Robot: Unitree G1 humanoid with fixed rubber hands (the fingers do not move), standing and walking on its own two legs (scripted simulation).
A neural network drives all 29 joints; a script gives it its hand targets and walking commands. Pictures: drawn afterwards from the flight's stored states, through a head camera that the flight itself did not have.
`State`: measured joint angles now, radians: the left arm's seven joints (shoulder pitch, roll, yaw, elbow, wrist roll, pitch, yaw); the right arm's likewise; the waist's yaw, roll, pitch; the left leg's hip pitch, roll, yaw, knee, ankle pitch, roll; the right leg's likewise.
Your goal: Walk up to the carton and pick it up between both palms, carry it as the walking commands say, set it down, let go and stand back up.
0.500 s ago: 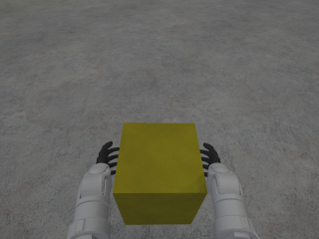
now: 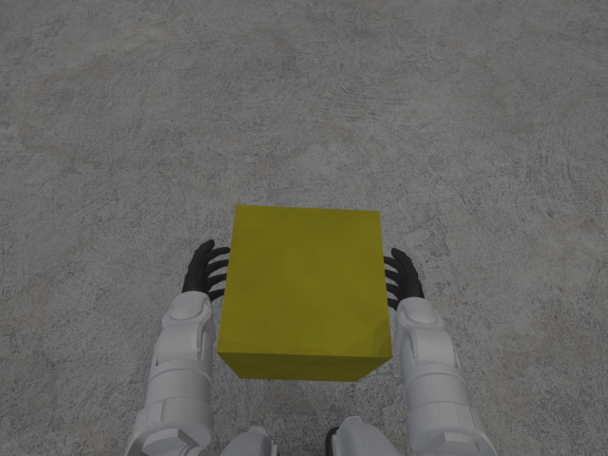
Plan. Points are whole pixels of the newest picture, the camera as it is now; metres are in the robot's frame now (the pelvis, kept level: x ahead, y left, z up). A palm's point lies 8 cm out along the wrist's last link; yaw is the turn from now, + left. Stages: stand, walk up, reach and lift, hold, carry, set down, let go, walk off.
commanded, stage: set down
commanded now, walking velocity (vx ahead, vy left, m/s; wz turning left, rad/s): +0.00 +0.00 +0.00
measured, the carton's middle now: (302, 303) +0.35 +0.00 -0.11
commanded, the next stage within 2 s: none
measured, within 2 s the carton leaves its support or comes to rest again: neither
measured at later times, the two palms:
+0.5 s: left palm (221, 289) +0.37 +0.14 -0.11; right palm (400, 303) +0.35 -0.16 -0.12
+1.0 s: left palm (232, 290) +0.41 +0.14 -0.20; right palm (387, 306) +0.38 -0.16 -0.22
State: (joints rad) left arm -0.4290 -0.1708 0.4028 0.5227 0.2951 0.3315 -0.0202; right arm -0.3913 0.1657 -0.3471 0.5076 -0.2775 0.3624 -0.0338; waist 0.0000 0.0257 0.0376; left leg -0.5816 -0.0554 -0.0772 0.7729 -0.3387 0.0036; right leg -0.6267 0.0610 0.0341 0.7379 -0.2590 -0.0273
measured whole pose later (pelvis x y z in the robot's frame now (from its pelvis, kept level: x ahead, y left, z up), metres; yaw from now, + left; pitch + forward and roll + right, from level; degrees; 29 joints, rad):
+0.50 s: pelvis -0.02 +0.01 -0.07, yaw -1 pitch +23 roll +0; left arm -0.62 -0.13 0.40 0.60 0.22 0.27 0.03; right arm -0.57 0.10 -0.39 0.57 -0.21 0.29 -0.05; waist -0.02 0.03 -0.06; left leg -1.09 -0.08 -0.05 1.14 -0.45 0.01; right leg -1.15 0.08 0.07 1.10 -0.36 0.00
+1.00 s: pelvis -0.04 +0.00 -0.14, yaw +0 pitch +32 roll +2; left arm -0.82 -0.02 0.39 0.72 0.14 0.23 0.03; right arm -0.74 0.07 -0.37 0.62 -0.14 0.28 -0.13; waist -0.02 0.03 -0.08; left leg -1.47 -0.12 -0.05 1.43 -0.52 -0.01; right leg -1.53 0.10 0.07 1.41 -0.43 0.00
